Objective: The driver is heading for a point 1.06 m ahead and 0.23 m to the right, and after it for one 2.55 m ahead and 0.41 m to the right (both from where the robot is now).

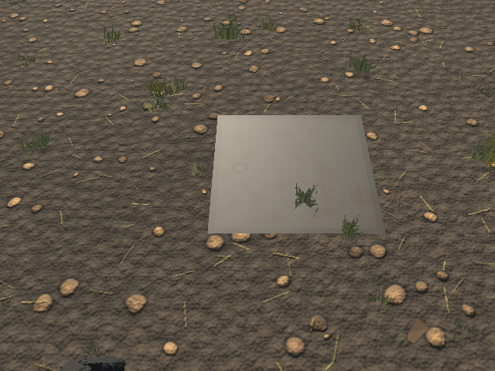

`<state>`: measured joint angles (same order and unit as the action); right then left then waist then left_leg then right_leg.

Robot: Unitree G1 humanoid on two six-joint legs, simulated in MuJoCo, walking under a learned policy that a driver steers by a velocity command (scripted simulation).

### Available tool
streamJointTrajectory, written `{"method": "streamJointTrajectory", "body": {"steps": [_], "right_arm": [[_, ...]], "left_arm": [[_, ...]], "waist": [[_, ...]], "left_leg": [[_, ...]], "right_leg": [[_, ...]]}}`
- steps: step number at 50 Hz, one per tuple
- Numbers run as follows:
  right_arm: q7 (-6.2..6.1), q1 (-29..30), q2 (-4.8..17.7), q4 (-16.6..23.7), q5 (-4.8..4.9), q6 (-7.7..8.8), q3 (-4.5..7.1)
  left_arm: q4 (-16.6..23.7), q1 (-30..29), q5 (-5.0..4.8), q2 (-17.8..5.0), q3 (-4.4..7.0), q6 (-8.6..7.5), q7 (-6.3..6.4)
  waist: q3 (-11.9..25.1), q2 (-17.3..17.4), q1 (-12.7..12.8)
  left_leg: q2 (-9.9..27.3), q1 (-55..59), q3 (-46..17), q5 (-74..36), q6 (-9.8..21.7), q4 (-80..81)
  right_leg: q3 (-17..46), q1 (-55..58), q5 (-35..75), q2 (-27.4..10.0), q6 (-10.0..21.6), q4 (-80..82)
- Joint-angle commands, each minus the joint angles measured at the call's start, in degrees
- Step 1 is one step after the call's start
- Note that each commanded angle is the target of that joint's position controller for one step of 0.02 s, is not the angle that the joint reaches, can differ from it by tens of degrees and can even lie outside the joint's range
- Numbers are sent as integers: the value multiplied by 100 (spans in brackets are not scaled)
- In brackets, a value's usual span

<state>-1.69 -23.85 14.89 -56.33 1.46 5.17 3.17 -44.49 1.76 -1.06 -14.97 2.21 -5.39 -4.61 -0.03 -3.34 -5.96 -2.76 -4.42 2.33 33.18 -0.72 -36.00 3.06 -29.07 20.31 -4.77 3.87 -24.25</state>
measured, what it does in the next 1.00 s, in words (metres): goes down: right foot 0.11 m lower, then left foot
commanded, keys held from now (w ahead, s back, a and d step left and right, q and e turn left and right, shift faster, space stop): w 0.72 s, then w+e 0.28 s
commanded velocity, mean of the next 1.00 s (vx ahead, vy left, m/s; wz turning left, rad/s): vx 0.50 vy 0.00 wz -0.07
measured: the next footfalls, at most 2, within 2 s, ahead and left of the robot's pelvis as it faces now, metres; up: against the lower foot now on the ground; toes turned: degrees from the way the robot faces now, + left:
right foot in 0.06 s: +0.19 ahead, -0.13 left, -0.11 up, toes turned -1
left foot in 0.58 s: +0.51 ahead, +0.07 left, -0.11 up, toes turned +1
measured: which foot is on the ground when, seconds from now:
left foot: down 0.00-0.08, up 0.10-0.56, down 0.58-1.00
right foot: up 0.00-0.04, down 0.06-0.60, up 0.62-1.00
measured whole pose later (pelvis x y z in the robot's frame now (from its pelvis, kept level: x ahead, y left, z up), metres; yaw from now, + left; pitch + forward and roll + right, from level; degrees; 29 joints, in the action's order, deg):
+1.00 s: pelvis +0.56 -0.03 -0.07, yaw -6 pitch +2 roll +2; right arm -0.2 -17.9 14.4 -55.0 -0.1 5.4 3.2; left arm -48.6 7.3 -1.0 -14.7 3.6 -3.1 -1.0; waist -0.2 -2.3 -3.5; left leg -3.0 1.9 7.6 14.5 2.3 -10.8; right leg 2.6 -38.8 5.7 -5.4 1.5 -37.2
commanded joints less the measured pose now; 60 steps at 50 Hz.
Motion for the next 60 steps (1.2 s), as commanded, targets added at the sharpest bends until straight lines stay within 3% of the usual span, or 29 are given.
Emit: {"method": "streamJointTrajectory", "body": {"steps": [1, 3, 4, 5, 6, 7, 8, 9, 10, 12, 14, 18, 24, 28, 29, 30, 31, 32, 34, 35, 37, 46, 52, 54, 56, 57, 58, 59, 60], "right_arm": [[-31, -364, 689, 139, -25, -113, 128], [100, -246, 640, 152, -98, -141, 80], [183, -611, 242, 157, -156, -68, -20], [243, -1253, 208, 103, 1, 102, -72], [255, -1015, 488, 351, 193, 274, -50], [165, -226, 516, 680, 371, 309, -44], [42, 464, 687, 810, 301, 243, -21], [-15, 620, 708, 816, 153, 162, 12], [-30, 481, 585, 700, -45, 63, 7], [-9, 446, 280, 713, -173, -47, 12], [3, 786, 271, 878, -178, -19, 30], [154, 1825, 34, 1185, -128, 22, -53], [364, 2903, 91, 1583, -63, 49, -62], [402, 1814, 554, 1332, -87, 93, 152], [355, 666, 896, 1026, -128, 89, 288], [303, -159, 1449, 868, -190, 51, 438], [295, -255, 1119, 805, -108, 9, 326], [274, 314, 875, 872, -58, 2, 239], [294, 1222, 568, 1034, -119, 25, 142], [317, 1425, 423, 1047, -173, 65, 97], [348, 1470, 414, 971, -182, 110, 104], [132, 856, 752, 503, -176, 139, 159], [90, 422, 901, 237, -84, -43, 218], [46, 593, 1074, 305, -60, -129, 269], [-18, 756, 1123, 403, -65, -232, 272], [-43, 732, 1028, 563, -141, -199, 209], [105, 155, 95, 811, -301, -5, -98], [204, 660, 638, 832, -91, 254, 8], [250, 1219, 876, 1019, 92, 385, 77]], "left_arm": [[239, -186, -20, -315, 13, -56, -53], [-396, 1719, 87, -690, 215, -77, 36], [-655, 2648, 155, -948, 270, -67, 35], [-603, 2888, 114, -1052, 288, 30, 91], [-732, 3245, -59, -1457, 446, 147, 112], [-757, 2885, -37, -1530, 494, 192, 187], [-506, 2163, 83, -1101, 333, 147, 220], [-304, 1404, 179, -762, 171, 1, 231], [-295, 1032, 178, -566, 127, -104, 206], [-424, 1001, 174, -524, 112, -124, 244], [-589, 1409, 206, -580, 134, -129, 376], [-805, 1975, 24, -665, 179, -35, 528], [-1135, 2584, 6, -672, 232, 165, 570], [-1016, 2190, 35, -835, 264, 250, 570], [-887, 2033, 91, -747, 205, 235, 558], [-835, 2644, 133, -167, 21, 118, 494], [-914, 2656, 76, -270, 27, -31, 424], [-751, 2121, -80, -764, 176, -111, 405], [-587, 1479, -67, -724, 212, -105, 478], [-624, 1563, 3, -647, 249, -27, 529], [-705, 1839, 32, -320, 207, 125, 550], [-178, 444, 10, -205, 192, 128, 410], [369, -343, -4, -208, 121, 147, 205], [463, -143, -2, -378, 190, 150, 139], [198, 1156, -23, -789, 438, 171, 148], [-8, 2184, -15, -1319, 643, 211, 247], [-17, 2256, -68, -1852, 726, 193, 268], [60, 2480, -13, -1325, 567, 170, 285], [74, 2215, 33, -1054, 493, 136, 306]], "waist": [[-497, 340, 82], [400, -107, 946], [1239, -1001, 1145], [1836, -1501, 1049], [2261, -1528, 1239], [1795, -798, 1101], [1022, 149, 1001], [555, 458, 684], [241, 316, 428], [-100, -143, 285], [-94, -138, 380], [-114, 14, 756], [-436, 117, 995], [392, -76, 230], [1128, 78, -236], [2079, 1212, -172], [2448, 1538, -169], [1413, 1224, -91], [262, 484, 290], [107, 583, 521], [101, 735, 723], [-253, 621, 355], [-529, 614, 146], [-272, 791, 375], [513, 780, 1100], [1148, 207, 1490], [1764, -1251, 917], [2196, -651, 1280], [1399, -430, 1336]], "left_leg": [[1441, -8, -1190, -1823, 916, -420], [842, -1049, -651, -2553, 735, -2584], [347, -2908, -450, 269, 462, -4915], [184, -4286, -1048, 1118, 354, -6189], [184, -4975, -1225, 690, 298, -6501], [485, -5641, -838, -61, 258, -6488], [723, -5672, -603, -638, 239, -6404], [998, -5120, -875, -1641, 262, -5331], [1158, -4562, -956, -1890, 226, -4810], [1199, -3672, -779, -2291, 45, -3425], [1143, -3504, -641, -2781, -59, -2426], [788, -3197, -311, -3950, 95, -295], [600, -3736, -308, -3501, 375, 533], [112, -1471, 95, -2987, 768, 805], [603, 396, -470, -3397, 1077, 553], [2121, 2810, -2927, -2766, 2005, 725], [2561, 3117, -4467, -2234, 2242, 1549], [2364, 2320, -3743, -1767, 1927, 1754], [1909, 362, -2459, -2237, 1592, 2240], [1691, -222, -2069, -2552, 1466, 2440], [1556, -781, -1592, -2823, 1466, 2744], [1380, -362, -26, -3502, 1071, 3029], [1872, 1029, 232, -4304, 956, 2477], [1906, 1217, 424, -6076, 815, 1793], [1644, 830, 764, -7368, 554, -23], [1398, -594, 832, -5926, 309, -1786], [130, -3288, 395, -606, -44, -3791], [137, -3967, -752, -63, 87, -4384], [431, -4389, -789, -564, 232, -4323]], "right_leg": [[103, -70, -341, -251, 62, 510], [-449, 2589, -400, 77, 223, 252], [126, 4773, 1260, -637, 560, -1168], [1240, 5778, 1747, -1316, 905, -1844], [2737, 5852, -572, -1941, 1506, -840], [3713, 5240, -3493, -2184, 1656, 306], [3717, 4169, -3912, -2117, 1537, 783], [3165, 2923, -3071, -1986, 1396, 793], [2632, 2119, -2348, -1627, 1206, 781], [1236, 1145, -1500, -838, 894, 1059], [776, 1271, -446, -681, 931, 1169], [239, 1926, -377, -497, 626, 1385], [365, 3384, -773, -904, 676, 1106], [97, 3207, 1555, -682, 430, -365], [-78, 2180, 885, -399, 247, -1708], [-415, -149, -1957, 539, -185, -4118], [318, -1021, -5290, 820, -173, -4981], [389, -1587, -5066, 445, -117, -5262], [98, -1264, -4132, -67, -129, -4526], [132, -856, -3883, -236, -155, -4192], [97, -381, -3643, -316, -226, -3912], [-24, -798, -1187, -100, -278, -1601], [-327, -1276, -2166, 41, -37, -956], [-673, -717, -2808, 316, 156, -920], [-938, 1158, -2723, 803, 469, -603], [258, 3044, -2592, 128, 853, -531], [3476, 5140, -3363, -1327, 2007, -18], [4275, 5477, -3675, -1486, 2022, 632], [3337, 4960, -3143, -1255, 1703, 654]]}}
Keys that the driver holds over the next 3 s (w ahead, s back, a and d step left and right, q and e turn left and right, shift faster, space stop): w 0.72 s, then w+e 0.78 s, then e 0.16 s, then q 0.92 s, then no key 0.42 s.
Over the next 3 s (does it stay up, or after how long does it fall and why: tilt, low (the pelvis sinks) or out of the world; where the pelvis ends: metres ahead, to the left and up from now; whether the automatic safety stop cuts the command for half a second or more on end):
stays up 1.03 -0.14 -0.07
